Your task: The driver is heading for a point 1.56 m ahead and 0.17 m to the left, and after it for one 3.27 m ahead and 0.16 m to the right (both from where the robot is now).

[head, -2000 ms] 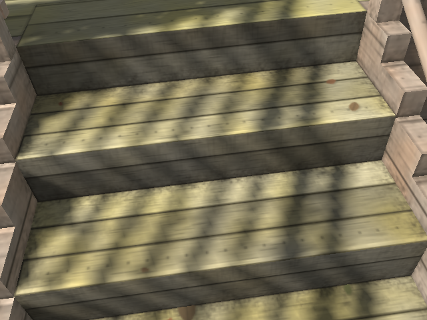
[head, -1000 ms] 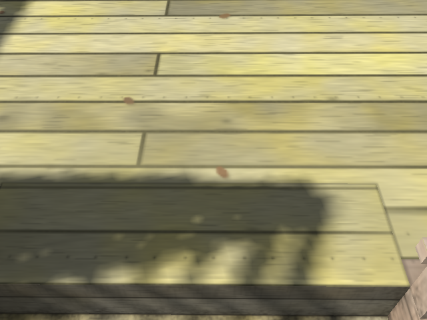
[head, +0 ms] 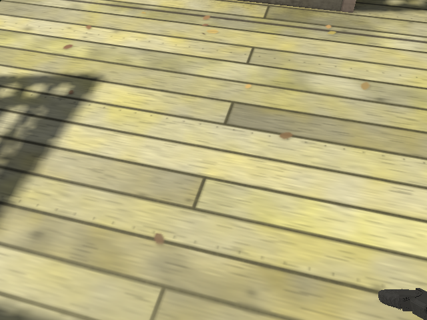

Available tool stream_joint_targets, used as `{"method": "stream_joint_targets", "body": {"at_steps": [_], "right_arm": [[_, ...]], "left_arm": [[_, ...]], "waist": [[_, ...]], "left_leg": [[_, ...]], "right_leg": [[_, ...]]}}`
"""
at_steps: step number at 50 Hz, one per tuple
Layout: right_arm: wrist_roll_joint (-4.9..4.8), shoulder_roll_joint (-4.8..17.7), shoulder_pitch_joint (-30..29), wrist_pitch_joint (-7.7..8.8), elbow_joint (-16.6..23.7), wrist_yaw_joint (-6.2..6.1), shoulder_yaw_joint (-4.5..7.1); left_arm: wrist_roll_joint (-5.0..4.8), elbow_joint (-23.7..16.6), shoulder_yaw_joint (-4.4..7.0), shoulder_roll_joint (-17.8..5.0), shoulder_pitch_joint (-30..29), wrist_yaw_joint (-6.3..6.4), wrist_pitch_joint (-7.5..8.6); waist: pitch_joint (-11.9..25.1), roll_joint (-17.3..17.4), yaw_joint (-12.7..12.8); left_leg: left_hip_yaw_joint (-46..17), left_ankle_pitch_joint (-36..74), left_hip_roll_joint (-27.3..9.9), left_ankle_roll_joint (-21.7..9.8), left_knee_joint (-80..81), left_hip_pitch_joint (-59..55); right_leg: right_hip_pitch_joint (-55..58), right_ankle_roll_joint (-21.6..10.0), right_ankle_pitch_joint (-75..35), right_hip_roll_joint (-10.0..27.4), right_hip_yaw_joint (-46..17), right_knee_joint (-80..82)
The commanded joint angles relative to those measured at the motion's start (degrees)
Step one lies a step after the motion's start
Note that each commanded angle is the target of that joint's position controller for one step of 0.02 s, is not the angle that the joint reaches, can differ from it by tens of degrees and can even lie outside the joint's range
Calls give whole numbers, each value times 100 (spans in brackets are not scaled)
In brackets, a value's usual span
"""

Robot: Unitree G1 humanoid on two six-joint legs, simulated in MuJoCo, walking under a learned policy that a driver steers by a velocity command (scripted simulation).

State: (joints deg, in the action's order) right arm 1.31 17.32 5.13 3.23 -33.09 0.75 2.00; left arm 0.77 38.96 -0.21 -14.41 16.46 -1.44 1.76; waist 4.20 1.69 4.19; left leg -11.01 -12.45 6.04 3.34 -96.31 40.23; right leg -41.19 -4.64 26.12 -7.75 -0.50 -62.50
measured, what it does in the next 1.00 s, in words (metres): climbs, turning left: left foot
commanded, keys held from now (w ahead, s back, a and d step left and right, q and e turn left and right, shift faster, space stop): e+shift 0.08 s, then q+shift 0.66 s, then e+shift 0.26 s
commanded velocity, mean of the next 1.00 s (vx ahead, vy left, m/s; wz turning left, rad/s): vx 0.00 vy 0.00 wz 0.21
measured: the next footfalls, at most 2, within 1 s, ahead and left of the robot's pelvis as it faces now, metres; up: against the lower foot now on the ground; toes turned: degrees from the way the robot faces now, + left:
left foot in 0.60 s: +0.22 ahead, +0.16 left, +0.00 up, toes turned +9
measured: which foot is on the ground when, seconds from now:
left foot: up 0.00-0.58, down 0.60-1.00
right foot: down 0.00-0.60, up 0.62-1.00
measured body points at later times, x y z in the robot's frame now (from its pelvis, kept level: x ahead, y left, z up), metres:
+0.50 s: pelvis +0.10 +0.02 +0.08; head +0.13 +0.03 +0.52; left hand +0.26 +0.26 -0.02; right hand +0.28 -0.23 -0.01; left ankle +0.16 +0.17 -0.61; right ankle +0.06 -0.07 -0.66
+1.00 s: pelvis +0.19 +0.05 +0.08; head +0.19 +0.07 +0.53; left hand +0.25 +0.34 -0.03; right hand +0.46 -0.08 +0.03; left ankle +0.18 +0.16 -0.66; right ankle +0.26 -0.10 -0.63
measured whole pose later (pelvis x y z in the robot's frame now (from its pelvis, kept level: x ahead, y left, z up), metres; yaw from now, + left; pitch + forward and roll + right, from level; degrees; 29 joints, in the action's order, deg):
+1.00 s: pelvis +0.19 +0.05 +0.08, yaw +16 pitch +2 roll -1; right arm 1.8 10.3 5.7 -0.3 -29.8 1.7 -0.8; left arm -0.7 38.5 2.0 -14.6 11.0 1.0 -1.0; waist 1.6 -1.1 2.1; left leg -5.7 -14.8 3.0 -2.1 -31.6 18.3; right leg -26.3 4.1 20.2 3.0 -2.4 -45.3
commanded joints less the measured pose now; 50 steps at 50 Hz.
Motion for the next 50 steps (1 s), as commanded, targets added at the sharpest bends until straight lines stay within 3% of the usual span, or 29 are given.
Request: {"method": "stream_joint_targets", "body": {"at_steps": [1, 2, 3, 5, 7, 9, 11, 14, 15, 16, 20, 24, 26, 28, 29, 30, 31, 32, 34, 35, 36, 37, 38, 40, 43, 44, 45, 47, 50], "right_arm": [[298, 121, 133, 133, 269, -40, -179], [61, -423, 98, -77, 751, -65, -265], [62, -327, 230, -188, 771, -66, -286], [42, -206, -363, -294, 1017, -188, -308], [-65, -272, -617, -316, 1053, -295, -331], [-164, -281, -112, -294, 701, -340, -332], [-184, -368, 69, -340, 482, -358, -305], [-228, -114, -321, -311, 676, -417, -196], [-366, -61, -562, -292, 709, -373, -117], [-471, 23, -348, -329, 675, -333, -16], [-394, 135, -301, -388, 667, -154, 118], [-369, 91, -77, -446, 575, 24, 149], [-500, 47, 34, -379, 534, 187, 143], [-337, 271, 311, -335, 388, 189, 259], [-294, 550, 730, -299, 309, 121, 390], [-404, 349, 597, -82, 260, 35, 232], [-513, 774, 475, 24, 516, 62, 376], [-533, 837, 1280, 16, 187, 176, 459], [-271, 911, 797, 30, 271, 304, 543], [40, 946, 952, -17, 549, 64, 540], [34, 847, 687, -77, 749, 3, 490], [-89, 884, 411, -96, 860, -21, 462], [-120, 726, 195, -103, 983, -25, 379], [-127, 369, 209, -129, 1003, -37, 197], [167, 38, 258, -219, 873, -53, 22], [109, -38, 249, -258, 849, -22, -25], [130, 57, 319, -286, 743, 0, 3], [140, 302, 406, -325, 579, 56, 75], [-39, 564, 185, -338, 592, 78, 201]], "left_arm": [[57, -209, 106, -192, -483, 156, 381], [-323, -407, 265, -499, -451, 320, 135], [-360, -468, 242, -433, -372, 401, -5], [-308, -714, 330, -704, -643, 616, -215], [-279, -839, 274, -459, -363, 752, -331], [-119, -791, 161, -208, -259, 767, -238], [-7, -569, 56, 11, -12, 724, -247], [-30, -562, 131, -216, 84, 687, -283], [98, -659, 104, -142, -249, 611, -306], [35, -767, 126, -189, -349, 523, -256], [-127, -756, 290, -426, -426, 461, -310], [-78, -821, 350, -542, -919, 373, -375], [-120, -764, 370, -603, -927, 359, -410], [-244, -620, 401, -789, -1015, 400, -306], [-232, -486, 377, -742, -861, 413, -199], [-184, -678, 540, -744, -753, 725, -207], [-204, -909, 571, -814, -1212, 738, -158], [-208, -861, 595, -738, -1447, 700, -74], [-246, -741, 649, -923, -1515, 712, 49], [6, -954, 375, -274, -1735, 410, -31], [-61, -843, 446, -466, -1517, 182, -23], [-41, -844, 505, -710, -1317, 104, -43], [-50, -736, 548, -836, -1184, 91, -90], [-68, -639, 515, -747, -1168, 123, -134], [-76, -568, 309, -348, -1106, 231, -194], [-69, -471, 248, -256, -987, 259, -185], [-76, -451, 221, -177, -1005, 271, -192], [-98, -503, 276, -377, -996, 269, -207], [-185, -605, 426, -728, -905, 268, -167]], "waist": [[215, 49, -467], [-290, -446, -713], [-43, 78, -792], [-160, 46, -607], [495, -73, -384], [868, -281, -306], [444, -335, -193], [-441, -717, 104], [-630, -660, 103], [-510, -777, 67], [-401, -817, 205], [-334, -819, 118], [-246, -1006, 37], [-69, -858, -214], [175, -648, -445], [874, 554, 22], [1049, 1616, -230], [1237, 1563, -697], [557, 1059, -389], [283, 944, -661], [372, 715, -486], [468, 541, -324], [496, 391, -240], [536, 192, -267], [647, 291, -287], [685, 410, -389], [593, 581, -461], [355, 764, -544], [-124, 987, -565]], "left_leg": [[-302, -28, -405, -129, -90, 1047], [528, -826, -323, -253, -303, 1186], [295, -653, -434, -193, 417, 1044], [612, -841, -362, -40, 1619, 953], [790, -372, -509, 89, 2521, 836], [643, 322, -779, 111, 2166, 719], [701, 476, -848, 65, 2155, 443], [576, 306, -772, -37, 2526, 969], [318, 131, -700, -68, 2855, 846], [349, -225, -707, -15, 3078, 790], [780, -898, -935, 100, 3492, 883], [1264, -905, -944, 159, 4421, 47], [1465, -808, -777, 97, 5450, -622], [1817, 215, -456, -119, 6682, -1435], [1583, 781, -370, -390, 7239, -2265], [174, 512, -1490, -329, 7049, -3748], [-2028, 1068, -2499, -989, 7078, -4591], [-2333, 581, -2266, -1366, 7276, -4829], [-2074, 81, -1944, -1435, 7419, -4113], [-2458, 659, -2052, -1898, 7548, -3728], [-2136, 815, -1940, -1947, 7539, -3424], [-1956, 544, -1765, -1941, 7591, -3253], [-1636, 727, -1781, -1875, 7550, -3156], [-1231, 1555, -1776, -1755, 7445, -2912], [-513, 2436, -1537, -1482, 7262, -2901], [-232, 2294, -1369, -1446, 7255, -2883], [-125, 1984, -1383, -1454, 7335, -2651], [-207, 1075, -1605, -1524, 7469, -2241], [-333, 764, -1872, -1648, 7337, -2438]], "right_leg": [[1187, -829, -1049, 823, -3178, 3092], [1496, -727, -2081, 592, -3041, 3322], [1754, -549, -2556, 540, -2859, 3285], [2207, -639, -3524, 662, -2685, 3701], [3208, -559, -4303, 1131, -2511, 3757], [3506, -479, -4423, 1452, -2264, 3629], [2895, -346, -3200, 1438, -1939, 3819], [2846, -324, -1527, 1476, -2032, 4243], [2777, -498, -1896, 1554, -2085, 4095], [3189, -539, -2482, 1680, -2095, 4099], [4269, -791, -4479, 1996, -1837, 3850], [4202, -807, -5274, 1768, -1121, 3691], [4167, -819, -4601, 1655, -854, 3743], [4032, -610, -4651, 1539, -517, 3241], [3757, -331, -4551, 1306, -293, 2672], [2771, 4, -1682, 906, 572, 1865], [996, 156, 838, -55, 833, 1170], [582, 335, 1079, 49, 329, 511], [474, 481, 551, 360, 61, 44], [218, 512, 393, 361, -748, -867], [257, 494, 86, 451, -782, -1314], [275, 551, -215, 452, -845, -1350], [241, 640, -377, 561, -706, -1386], [366, 789, -336, 681, -445, -1339], [730, 1000, -378, 995, -294, 87], [1051, 1047, -530, 1036, -194, 768], [1408, 1018, -581, 1062, -108, 1181], [1921, 937, -542, 1064, -22, 1548], [1625, 794, -650, 956, 113, 2004]]}}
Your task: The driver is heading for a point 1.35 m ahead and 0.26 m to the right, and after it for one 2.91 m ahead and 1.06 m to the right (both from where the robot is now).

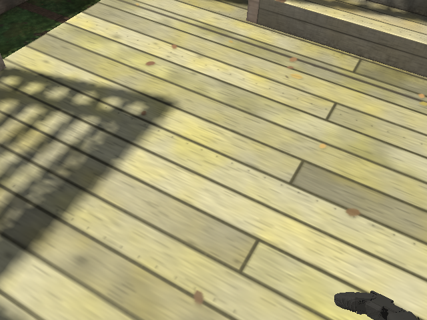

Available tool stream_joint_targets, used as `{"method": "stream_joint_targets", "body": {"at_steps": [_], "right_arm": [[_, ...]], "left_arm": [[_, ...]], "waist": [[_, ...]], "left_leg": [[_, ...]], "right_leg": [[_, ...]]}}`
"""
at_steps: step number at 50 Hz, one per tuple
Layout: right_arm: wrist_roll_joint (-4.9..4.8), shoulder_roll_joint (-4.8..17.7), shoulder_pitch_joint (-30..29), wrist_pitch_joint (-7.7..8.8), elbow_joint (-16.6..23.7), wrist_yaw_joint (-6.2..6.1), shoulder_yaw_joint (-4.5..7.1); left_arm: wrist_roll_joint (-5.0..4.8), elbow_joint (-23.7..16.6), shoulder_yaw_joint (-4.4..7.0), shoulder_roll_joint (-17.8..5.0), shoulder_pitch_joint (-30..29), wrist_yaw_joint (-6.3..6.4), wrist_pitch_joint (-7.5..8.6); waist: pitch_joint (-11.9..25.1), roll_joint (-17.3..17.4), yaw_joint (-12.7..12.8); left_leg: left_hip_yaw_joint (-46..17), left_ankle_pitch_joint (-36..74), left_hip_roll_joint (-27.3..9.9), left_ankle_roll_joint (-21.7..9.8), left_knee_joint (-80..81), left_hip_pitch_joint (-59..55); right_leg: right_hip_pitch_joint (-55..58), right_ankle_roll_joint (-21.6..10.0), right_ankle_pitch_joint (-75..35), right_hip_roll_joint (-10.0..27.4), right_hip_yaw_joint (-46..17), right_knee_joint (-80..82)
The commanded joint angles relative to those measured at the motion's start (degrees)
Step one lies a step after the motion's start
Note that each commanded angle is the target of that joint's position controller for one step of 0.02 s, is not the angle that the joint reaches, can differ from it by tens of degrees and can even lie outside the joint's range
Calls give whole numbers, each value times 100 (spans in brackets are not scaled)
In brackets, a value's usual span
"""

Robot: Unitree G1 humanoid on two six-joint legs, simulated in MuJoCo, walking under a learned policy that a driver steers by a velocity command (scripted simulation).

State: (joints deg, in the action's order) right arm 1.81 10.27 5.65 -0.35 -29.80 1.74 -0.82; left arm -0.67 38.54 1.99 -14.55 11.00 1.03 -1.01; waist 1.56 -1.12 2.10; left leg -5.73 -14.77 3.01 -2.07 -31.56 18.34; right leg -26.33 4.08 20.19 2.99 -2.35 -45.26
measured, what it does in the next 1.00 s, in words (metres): walks ahead: right foot, then left foot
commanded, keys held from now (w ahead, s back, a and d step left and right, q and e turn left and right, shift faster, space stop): e+shift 0.14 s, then w+e+shift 0.30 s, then w+q+shift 0.24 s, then q+shift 0.32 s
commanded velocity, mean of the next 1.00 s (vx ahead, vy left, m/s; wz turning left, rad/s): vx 0.48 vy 0.00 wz -0.15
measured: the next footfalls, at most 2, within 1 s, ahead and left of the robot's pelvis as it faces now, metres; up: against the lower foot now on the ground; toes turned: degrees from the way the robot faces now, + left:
right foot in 0.10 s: +0.06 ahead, -0.16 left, +0.00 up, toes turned -4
left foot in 0.42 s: +0.16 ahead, +0.05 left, +0.00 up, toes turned -26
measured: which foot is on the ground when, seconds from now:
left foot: down 0.00-0.12, up 0.14-0.40, down 0.42-0.78, up 0.80-1.00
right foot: up 0.00-0.08, down 0.10-0.42, up 0.44-0.76, down 0.78-1.00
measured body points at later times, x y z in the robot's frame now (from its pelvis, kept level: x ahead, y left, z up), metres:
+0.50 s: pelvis +0.12 -0.05 -0.01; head +0.12 -0.04 +0.45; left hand +0.38 +0.13 -0.09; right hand +0.13 -0.35 -0.09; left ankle +0.13 +0.07 -0.74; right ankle +0.02 -0.14 -0.69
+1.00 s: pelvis +0.37 -0.22 +0.00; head +0.41 -0.22 +0.45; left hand +0.53 +0.03 -0.11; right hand +0.44 -0.53 -0.10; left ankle +0.46 -0.11 -0.65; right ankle +0.32 -0.31 -0.73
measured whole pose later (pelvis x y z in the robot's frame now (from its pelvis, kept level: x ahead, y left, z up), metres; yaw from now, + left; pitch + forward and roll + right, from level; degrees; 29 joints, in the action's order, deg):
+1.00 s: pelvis +0.37 -0.22 +0.00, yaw -8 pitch +2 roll -2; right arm -1.0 18.9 14.0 0.3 -39.5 -1.6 5.9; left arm 0.8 42.9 3.5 -14.2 12.7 1.6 4.4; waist -3.1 1.2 0.3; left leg 0.8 -13.3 -4.0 2.3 -65.6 41.5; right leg -11.0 -1.4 16.7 1.2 12.0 -25.9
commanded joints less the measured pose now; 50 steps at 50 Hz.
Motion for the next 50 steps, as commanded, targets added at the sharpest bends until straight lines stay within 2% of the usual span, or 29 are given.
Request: {"method": "stream_joint_targets", "body": {"at_steps": [1, 4, 5, 7, 8, 10, 12, 14, 16, 18, 19, 20, 21, 22, 23, 24, 26, 31, 34, 35, 37, 38, 39, 40, 41, 42, 44, 46, 50], "right_arm": [[-128, 1290, 158, -5, 251, -59, 511], [-268, 1250, 230, -43, 149, -186, 578], [-198, 1080, 249, 45, 161, -285, 593], [-51, 721, -337, 177, 446, -350, 476], [284, 919, -77, 428, 454, -349, 449], [337, 705, -237, 648, 90, -448, 389], [440, 560, -105, 792, -68, -426, 308], [273, 636, -125, 730, -104, -326, 321], [139, 718, 339, 646, -150, -309, 352], [191, 579, 599, 709, -233, -228, 246], [-464, 1093, 381, 475, -72, -78, 513], [-408, 976, 726, 409, -190, -129, 478], [-337, 1109, 1116, 425, -234, -211, 509], [-209, 1624, 1859, 415, -307, -341, 619], [30, 2095, 1897, 406, -299, -351, 743], [147, 1558, 1963, 511, -383, -287, 620], [143, 1257, 2061, 687, -595, -152, 534], [-33, 842, 2469, 765, -1116, -182, 445], [-72, 1320, 2325, 666, -1262, -158, 611], [-116, 1543, 2290, 624, -1339, -127, 667], [-126, 1390, 2369, 479, -1562, -129, 606], [-190, 1511, 2453, 558, -1564, -111, 653], [-281, 1093, 2100, 658, -1133, -147, 480], [-304, 525, 2582, 657, -1092, -261, 339], [-431, 1201, 2296, 682, -951, -273, 506], [-460, 1295, 2036, 598, -913, -308, 579], [-340, 1038, 2010, 358, -1035, -370, 600], [-418, 649, 2138, 122, -1032, -367, 543], [-206, 588, 1368, 35, -651, -279, 586]], "left_arm": [[-24, -608, 218, -730, -365, 14, 122], [77, -664, 236, -656, -165, -64, 139], [79, -697, 282, -713, -142, -73, 140], [59, -737, 450, -1207, 343, -28, 56], [547, -323, 293, -561, 1793, -275, 614], [530, -221, 244, -464, 1569, -388, 948], [342, -432, 138, -343, 544, -368, 791], [240, -664, 76, -309, -18, -321, 705], [216, -701, 193, -617, -182, -348, 808], [234, -872, 251, -715, -520, -393, 850], [183, -526, 632, -1518, 24, -276, 404], [59, -610, 634, -1325, -183, -215, 209], [37, -617, 540, -875, -223, -174, 194], [-17, -807, 389, -296, -355, -158, 256], [35, -1113, 215, 41, -933, -224, 322], [311, -1184, 175, -76, -1135, -288, 372], [268, -900, 211, -278, -1136, -453, 456], [323, -1059, 59, -368, -1787, -625, 498], [240, -1172, -42, -281, -2068, -690, 542], [241, -1066, -15, -300, -1834, -631, 539], [262, -771, 118, -359, -680, -311, 531], [407, -645, 256, -766, 156, -173, 586], [-25, -750, 533, -1507, 1048, 27, 649], [182, -622, 484, -1705, 1290, 97, 620], [134, -683, 373, -1179, 1166, 87, 609], [53, -629, 271, -770, 721, 97, 595], [126, -556, 152, -293, 115, 21, 610], [161, -463, 159, -212, -521, -13, 641], [124, -94, 249, -483, -1164, 130, 737]], "waist": [[117, 1302, -373], [276, 1131, -229], [110, 601, -238], [316, -1678, 39], [1006, -2757, 572], [-70, -1138, 336], [-120, -519, -80], [231, -354, -175], [70, -478, -322], [-60, -334, -309], [135, -834, -412], [-9, -545, -482], [122, -246, -682], [525, 933, -1025], [69, 2053, -1185], [-415, 1408, -1095], [-493, 368, -876], [-831, 663, -773], [-745, 839, -707], [-579, 933, -570], [58, 691, 125], [579, 726, 451], [1328, 302, 990], [2207, -1067, 553], [2183, -1037, 622], [1397, -985, 409], [670, -757, -82], [146, -686, -522], [-314, -576, -706]], "left_leg": [[-907, 1313, -1668, -1117, 731, -435], [-697, 1615, -1693, -733, 202, -641], [-406, 996, -1437, -368, -242, -68], [810, -1193, 135, 621, -2241, 1709], [-162, -2085, -16, 616, -3185, 2445], [-117, -1645, -173, 396, -4112, 2814], [93, -1033, -264, 317, -3766, 2271], [189, -779, -195, 543, -3077, 1566], [405, -876, -136, 800, -2110, 615], [307, -979, -145, 806, -1026, -164], [665, -2147, 157, 481, 343, 2], [708, -867, 233, 440, 910, -880], [303, -322, -129, 245, 912, -2075], [-1229, -2127, -1628, -4, 1496, -3022], [-3433, -3820, -2595, -447, 2333, -2905], [-4041, -3895, -2798, -875, 2261, -2383], [-2813, -2877, -2205, -841, 2076, -2062], [-1648, -746, -1417, -1034, 2614, -1553], [-1015, 529, -1201, -874, 2785, -439], [-890, 1576, -1271, -830, 2613, -225], [-417, 4731, -966, -476, 738, -393], [-420, 4360, -779, -272, -435, 195], [-572, 1975, -503, -28, -2062, 1558], [-269, -1940, -85, 239, -4249, 2582], [-427, -1675, -327, 357, -4772, 2897], [-122, -1243, -590, 443, -4806, 3137], [208, -609, -854, 511, -4770, 2778], [270, -358, -965, 542, -4564, 2138], [522, 954, -873, 327, -2526, 1489]], "right_leg": [[54, -140, 14, -124, 318, 406], [404, -454, -823, -179, 261, 1238], [786, -754, -1752, 30, -323, 1318], [1982, -2087, -3028, 1227, -2797, 2188], [2880, -2311, 1117, 1349, -3623, 3052], [2163, -1773, 2169, 1000, -3407, 3233], [1548, -1642, 1460, 635, -2885, 3339], [1321, -1624, 690, 407, -2493, 3184], [753, -1612, 618, 136, -2192, 3151], [534, -1703, 646, 88, -2391, 2890], [761, -1793, 1262, 58, -2448, 2591], [308, -1653, 1453, -158, -2474, 2261], [-643, -1383, 1595, -321, -2305, 1732], [-1437, -1049, 1659, -717, -1382, 4], [-2991, -952, 992, -1031, -183, -1263], [-3312, -1137, 536, -368, -440, -2065], [-3009, -1081, -123, -349, -536, -2335], [-2547, -546, -438, -58, 323, -1162], [-527, -495, -895, -376, 770, 459], [316, -517, -1066, -563, 847, 635], [2114, -613, -1149, -817, 697, 1328], [3418, -687, -1498, -409, 431, 1297], [5007, -1012, -2392, 1008, -956, 1094], [5687, -1624, -4703, 2738, -2740, 1268], [5016, -1850, -4725, 2500, -2849, 1597], [4304, -1738, -4825, 2239, -1870, 1651], [2930, -1449, -4690, 1681, -851, 2056], [1739, -1245, -4224, 1561, -77, 2738], [791, -1164, -4520, 1123, 1135, 2915]]}}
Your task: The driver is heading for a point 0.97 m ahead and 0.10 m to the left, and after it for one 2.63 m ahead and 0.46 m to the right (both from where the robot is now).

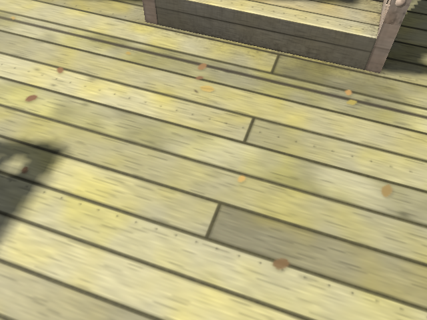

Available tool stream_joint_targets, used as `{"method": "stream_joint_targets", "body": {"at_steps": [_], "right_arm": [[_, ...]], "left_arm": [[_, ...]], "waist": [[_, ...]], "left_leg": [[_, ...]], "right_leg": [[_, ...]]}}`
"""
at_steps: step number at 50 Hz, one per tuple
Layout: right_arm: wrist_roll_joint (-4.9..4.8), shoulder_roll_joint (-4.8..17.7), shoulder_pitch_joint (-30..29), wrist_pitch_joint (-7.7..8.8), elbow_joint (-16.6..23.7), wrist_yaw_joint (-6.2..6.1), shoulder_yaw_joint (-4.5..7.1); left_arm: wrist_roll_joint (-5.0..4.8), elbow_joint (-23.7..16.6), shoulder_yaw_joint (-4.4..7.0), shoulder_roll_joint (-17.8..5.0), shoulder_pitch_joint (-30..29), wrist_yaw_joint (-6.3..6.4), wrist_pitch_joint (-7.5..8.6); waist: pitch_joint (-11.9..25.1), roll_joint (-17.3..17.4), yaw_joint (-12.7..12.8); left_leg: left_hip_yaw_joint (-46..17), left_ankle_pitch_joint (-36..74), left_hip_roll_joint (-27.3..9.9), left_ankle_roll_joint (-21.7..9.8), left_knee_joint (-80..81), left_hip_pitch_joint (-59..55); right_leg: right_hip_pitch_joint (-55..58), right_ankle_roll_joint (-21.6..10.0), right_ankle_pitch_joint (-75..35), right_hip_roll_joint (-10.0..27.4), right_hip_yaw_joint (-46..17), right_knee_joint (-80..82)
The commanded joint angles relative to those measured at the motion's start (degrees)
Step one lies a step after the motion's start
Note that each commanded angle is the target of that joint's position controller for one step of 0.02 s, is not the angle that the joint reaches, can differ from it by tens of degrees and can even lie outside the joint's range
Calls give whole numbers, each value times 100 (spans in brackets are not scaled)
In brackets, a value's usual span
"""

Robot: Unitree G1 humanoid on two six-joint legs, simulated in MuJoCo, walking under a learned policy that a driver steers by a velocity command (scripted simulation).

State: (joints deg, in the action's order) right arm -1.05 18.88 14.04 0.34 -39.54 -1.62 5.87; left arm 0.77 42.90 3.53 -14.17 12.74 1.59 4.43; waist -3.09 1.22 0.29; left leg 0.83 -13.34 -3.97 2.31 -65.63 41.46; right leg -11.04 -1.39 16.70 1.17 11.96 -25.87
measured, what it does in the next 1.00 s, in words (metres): walks ahead: left foot, then right foot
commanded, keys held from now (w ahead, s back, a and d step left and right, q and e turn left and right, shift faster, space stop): q+shift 0.32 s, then e+shift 0.38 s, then w+e+shift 0.22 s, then w+q+shift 0.08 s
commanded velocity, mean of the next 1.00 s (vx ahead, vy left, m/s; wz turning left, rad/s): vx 0.19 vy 0.00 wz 0.07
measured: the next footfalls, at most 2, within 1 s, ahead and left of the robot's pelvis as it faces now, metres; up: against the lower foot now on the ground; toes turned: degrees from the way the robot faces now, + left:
left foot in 0.18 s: +0.24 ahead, +0.09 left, +0.00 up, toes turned +12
right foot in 0.74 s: +0.24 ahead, -0.14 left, +0.00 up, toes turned +10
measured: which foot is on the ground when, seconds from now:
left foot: up 0.00-0.16, down 0.18-0.74, up 0.76-1.00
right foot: down 0.00-0.18, up 0.20-0.72, down 0.74-1.00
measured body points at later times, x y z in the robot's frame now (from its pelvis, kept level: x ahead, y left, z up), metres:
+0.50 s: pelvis +0.16 +0.00 +0.00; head +0.19 +0.03 +0.45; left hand +0.24 +0.32 -0.11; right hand +0.41 -0.19 -0.08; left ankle +0.20 +0.08 -0.74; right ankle +0.28 -0.16 -0.68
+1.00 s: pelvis +0.29 -0.06 +0.01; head +0.31 -0.10 +0.46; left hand +0.27 +0.22 -0.08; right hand +0.51 -0.32 -0.08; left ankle +0.38 +0.13 -0.67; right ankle +0.20 -0.15 -0.74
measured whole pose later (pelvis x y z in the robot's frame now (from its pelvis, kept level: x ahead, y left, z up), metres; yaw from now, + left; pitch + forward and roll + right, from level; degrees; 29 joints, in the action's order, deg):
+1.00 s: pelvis +0.29 -0.06 +0.01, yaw -1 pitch +3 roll +4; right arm 3.0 18.1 4.8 2.2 -38.0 2.3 5.4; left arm 0.5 44.4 3.2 -15.0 29.0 -0.6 2.0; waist 1.6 1.2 3.9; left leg -2.5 -7.3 -0.5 2.1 -48.1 35.2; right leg -3.6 -4.4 16.7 -1.8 -11.1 -18.1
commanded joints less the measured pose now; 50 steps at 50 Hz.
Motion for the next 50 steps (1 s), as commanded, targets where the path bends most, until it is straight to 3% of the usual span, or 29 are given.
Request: {"method": "stream_joint_targets", "body": {"at_steps": [1, 3, 6, 7, 8, 9, 10, 11, 12, 13, 14, 16, 20, 24, 26, 29, 32, 35, 36, 37, 38, 39, 40, 41, 43, 46, 47, 48, 50], "right_arm": [[52, -203, 507, -83, 284, 111, -53], [63, -223, 142, -157, 382, 236, -81], [32, 238, 261, -212, 554, 473, 54], [-4, 472, 436, -270, 581, 499, 140], [-18, 697, 800, -249, 550, 469, 243], [-37, 936, 1215, -195, 441, 345, 354], [-65, 1534, 625, -161, 640, 232, 404], [241, 1691, 332, -5, 1129, 304, 355], [169, 1290, 129, 72, 1284, 372, 277], [39, 1158, -72, 103, 1256, 344, 231], [-78, 977, -257, 86, 1283, 296, 189], [-46, 825, -486, 10, 1327, 155, 133], [196, 600, -378, -21, 1207, -11, 0], [326, -25, -550, -37, 923, 20, -275], [393, 138, -593, -14, 823, 81, -228], [337, 457, -563, -94, 740, 43, -103], [226, 374, -610, -167, 704, -50, -87], [105, 347, -914, -218, 750, -105, -46], [26, 391, -876, -229, 736, -101, 1], [-6, 263, -899, -198, 764, -73, 3], [130, -154, -1095, -127, 939, 2, -91], [31, 40, -1849, 82, 1252, 83, -65], [-154, 279, -2047, 296, 1244, 146, 8], [-171, 328, -1998, 440, 1138, 186, 36], [56, 203, -1967, 612, 996, 209, 35], [53, 90, -1974, 692, 858, 259, 41], [634, -71, -1425, 328, 520, 417, -135], [630, -116, -1319, 187, 452, 467, -137], [437, -43, -1666, 89, 515, 480, -173]], "left_arm": [[-121, -448, 101, -599, -1372, 86, 158], [-327, -321, 198, -911, -1224, 129, 69], [-363, -233, 338, -1329, -1076, 120, -76], [-441, -269, 321, -1293, -1027, 75, -128], [-470, -278, 333, -1287, -1010, 31, -177], [-399, -298, 268, -1074, -899, -24, -223], [10, -417, 84, -366, -267, -95, -213], [-28, -564, 98, -808, 155, -153, -141], [-114, -666, 195, -1263, -562, -191, -47], [-124, -796, 180, -1214, -919, -164, -28], [-30, -726, 161, -1103, -966, -96, -59], [-5, -746, 174, -1081, -1045, -50, -215], [-42, -346, 69, -718, -517, 3, -329], [-127, -260, -50, -454, -435, 49, -459], [-168, -379, -4, -659, -654, 55, -481], [-249, -611, 110, -1040, -840, 27, -469], [-250, -627, 104, -902, -550, -86, -467], [-265, -496, 116, -733, 35, -202, -474], [-269, -384, 131, -713, 378, -222, -484], [-267, -191, 223, -893, 912, -212, -489], [-279, -108, 364, -1442, 1408, -156, -434], [-141, -217, 394, -1666, 1666, -254, -271], [-12, -300, 352, -1469, 1414, -243, -140], [-70, -352, 323, -1359, 1158, -187, -61], [-226, -398, 244, -1144, 1101, -75, -69], [-214, -379, 168, -970, 1400, 12, -105], [74, -190, 335, -1397, 1414, -151, -202], [56, -138, 293, -1196, 1532, -217, -216], [0, -27, 184, -833, 1826, -297, -167]], "waist": [[311, -642, -494], [438, -325, -341], [656, -485, -483], [802, -643, -596], [925, -478, -841], [995, 137, -1086], [806, 1878, -162], [2210, 1819, -20], [2070, 571, -361], [1424, 84, -226], [1102, -436, -68], [911, -276, 118], [1388, -212, 47], [1305, 310, -24], [856, 600, -194], [491, 700, -367], [628, 603, -299], [832, 547, 10], [959, 503, 114], [912, 16, 243], [642, -1495, 231], [249, -1699, 688], [-107, -1233, 603], [-204, -1005, 435], [-36, -675, 362], [82, -779, 355], [44, -949, 313], [38, -1022, 341], [-107, -1144, 576]], "left_leg": [[-3, 1378, -77, -192, 1415, -1092], [239, 1656, 36, -284, 2107, -1414], [633, 1019, 324, -595, 2389, -1976], [583, 523, 444, -776, 2531, -2249], [646, 651, 639, -987, 2988, -2801], [375, 1465, 761, -1260, 3720, -3725], [-1409, 4499, -298, -1798, 3366, -4406], [-4545, 2359, -1447, -3143, 4321, -5379], [-4427, 1518, -1409, -2786, 4876, -5154], [-3937, 944, -1180, -2417, 4934, -4556], [-3487, 832, -919, -2094, 4888, -3993], [-2937, 1362, -501, -1829, 4814, -3263], [-1866, 3610, -485, -1780, 4333, -2960], [-1181, 1843, -243, -1464, 4577, -2439], [-1229, 651, -358, -1488, 4779, -2248], [-1601, 616, -815, -1673, 4674, -2840], [-1650, 1836, -1136, -1715, 4319, -3450], [-1149, 2669, -1025, -1441, 3794, -3527], [-905, 1323, -859, -1193, 3694, -3292], [-557, -666, -466, -829, 2996, -2343], [360, -1986, 391, -255, 1034, -509], [-399, -2298, 939, -268, 621, 1041], [-804, -1759, 581, -404, 433, 1358], [-854, -1083, 445, -436, 585, 1344], [-802, -212, 361, -309, 1108, 968], [-616, 597, 543, -77, 1791, 409], [-140, 676, 567, 11, 1645, 166], [14, 732, 524, 42, 1693, -3], [162, 886, 377, 63, 1936, 23]], "right_leg": [[-539, -601, -4075, 1251, -132, 938], [-19, -555, -4340, 1418, -53, 718], [471, -446, -5160, 1490, 119, -118], [572, -419, -5328, 1492, 124, -553], [526, -298, -5150, 1412, 193, -1459], [-129, -39, -3731, 1074, 157, -2852], [-1752, 326, 1784, 138, 22, -4639], [-2937, 480, 2350, -646, -1460, -6042], [-3185, 357, 1752, -422, -1982, -5912], [-3250, 288, 1237, -302, -2018, -5448], [-3104, 308, 931, -103, -2046, -5003], [-2594, 327, 671, -14, -2122, -4222], [-2032, 670, 235, 126, -1618, -3820], [-1174, 726, -375, 414, -1527, -2837], [-1070, 650, -288, 391, -1456, -2480], [-1702, 538, 518, 332, -1377, -2410], [-1825, 430, 920, 309, -1252, -2312], [-1155, 238, 416, 67, -918, -1236], [-697, 33, 5, -96, -787, -591], [100, -353, 363, 84, -1444, -77], [910, -1097, 1325, 1378, -3738, 544], [1240, -1864, 3267, 1886, -5940, 1723], [1269, -1725, 3679, 1901, -5863, 1902], [1297, -1492, 3039, 1703, -5415, 1738], [1312, -1255, 1986, 1292, -4615, 1607], [1151, -1149, 1017, 908, -4000, 1578], [825, -962, 617, 462, -3479, 1643], [718, -913, 355, 372, -3237, 1643], [730, -882, 248, 423, -3109, 1812]]}}
Keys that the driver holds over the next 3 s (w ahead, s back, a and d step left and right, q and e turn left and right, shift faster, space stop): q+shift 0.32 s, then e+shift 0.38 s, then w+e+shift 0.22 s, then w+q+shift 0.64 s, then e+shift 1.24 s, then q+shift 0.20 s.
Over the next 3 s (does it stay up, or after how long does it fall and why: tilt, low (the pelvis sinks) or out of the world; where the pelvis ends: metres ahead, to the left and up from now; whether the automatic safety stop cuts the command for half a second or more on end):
stays up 1.18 0.13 0.00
